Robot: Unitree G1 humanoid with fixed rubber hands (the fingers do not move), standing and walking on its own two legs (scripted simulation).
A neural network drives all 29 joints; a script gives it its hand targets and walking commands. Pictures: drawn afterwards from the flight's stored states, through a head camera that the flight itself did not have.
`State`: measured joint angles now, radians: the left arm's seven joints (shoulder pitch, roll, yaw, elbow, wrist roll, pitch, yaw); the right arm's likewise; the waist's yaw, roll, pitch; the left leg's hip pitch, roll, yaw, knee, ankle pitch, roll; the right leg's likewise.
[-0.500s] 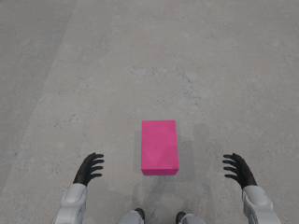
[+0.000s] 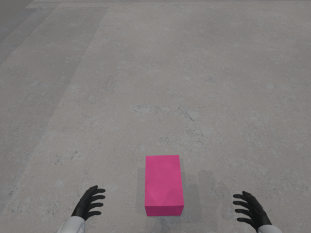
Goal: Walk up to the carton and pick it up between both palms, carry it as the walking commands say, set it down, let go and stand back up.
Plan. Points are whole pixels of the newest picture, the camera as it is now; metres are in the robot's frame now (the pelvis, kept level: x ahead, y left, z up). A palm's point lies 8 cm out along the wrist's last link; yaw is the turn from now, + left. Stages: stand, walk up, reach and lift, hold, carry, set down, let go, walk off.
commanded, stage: let go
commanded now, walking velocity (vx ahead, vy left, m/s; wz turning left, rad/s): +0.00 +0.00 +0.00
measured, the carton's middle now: (163, 185) +0.46 +0.01 -0.66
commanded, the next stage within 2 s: stand in 0.10 s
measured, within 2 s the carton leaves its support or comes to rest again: neither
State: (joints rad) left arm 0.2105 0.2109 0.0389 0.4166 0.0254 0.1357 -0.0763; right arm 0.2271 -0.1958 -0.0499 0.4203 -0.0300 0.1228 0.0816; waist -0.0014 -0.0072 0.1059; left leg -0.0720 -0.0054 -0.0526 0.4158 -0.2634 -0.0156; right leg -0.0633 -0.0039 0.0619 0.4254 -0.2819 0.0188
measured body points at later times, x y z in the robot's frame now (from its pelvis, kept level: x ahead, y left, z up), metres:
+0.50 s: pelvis +0.01 +0.01 +0.00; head +0.01 +0.01 +0.45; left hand +0.14 +0.30 -0.11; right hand +0.15 -0.29 -0.09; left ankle -0.02 +0.13 -0.74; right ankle -0.03 -0.13 -0.74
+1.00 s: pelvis +0.00 +0.01 +0.00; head +0.00 +0.01 +0.45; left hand +0.11 +0.31 -0.11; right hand +0.11 -0.30 -0.10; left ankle -0.02 +0.13 -0.74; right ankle -0.03 -0.13 -0.74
